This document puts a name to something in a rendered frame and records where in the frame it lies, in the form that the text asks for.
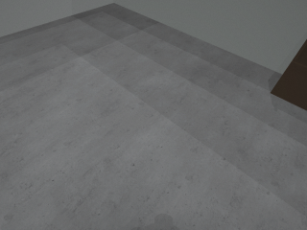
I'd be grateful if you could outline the cupboard door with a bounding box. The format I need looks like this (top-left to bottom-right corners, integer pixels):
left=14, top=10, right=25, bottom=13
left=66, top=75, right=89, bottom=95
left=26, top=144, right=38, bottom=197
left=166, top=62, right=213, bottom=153
left=296, top=45, right=307, bottom=65

